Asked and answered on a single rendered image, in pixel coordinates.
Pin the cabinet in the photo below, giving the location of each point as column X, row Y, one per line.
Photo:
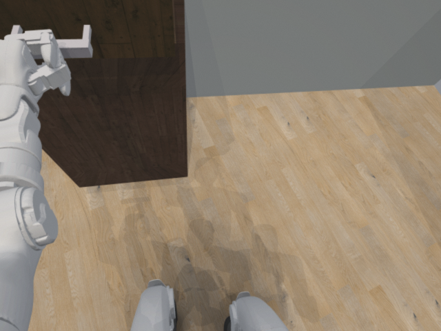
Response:
column 125, row 119

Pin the left robot hand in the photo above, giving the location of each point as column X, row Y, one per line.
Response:
column 18, row 68

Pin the robot left upper arm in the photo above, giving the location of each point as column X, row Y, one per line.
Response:
column 27, row 225

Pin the handle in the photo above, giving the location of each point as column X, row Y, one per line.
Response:
column 70, row 48

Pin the robot thigh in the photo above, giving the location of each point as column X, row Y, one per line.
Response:
column 253, row 314
column 155, row 310

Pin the left robot thigh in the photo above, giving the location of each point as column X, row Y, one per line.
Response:
column 155, row 310

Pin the right robot thigh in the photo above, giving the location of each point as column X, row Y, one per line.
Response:
column 253, row 314

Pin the left robot forearm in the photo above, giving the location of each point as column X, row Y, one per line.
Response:
column 20, row 146

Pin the drawer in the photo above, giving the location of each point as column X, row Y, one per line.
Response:
column 120, row 28

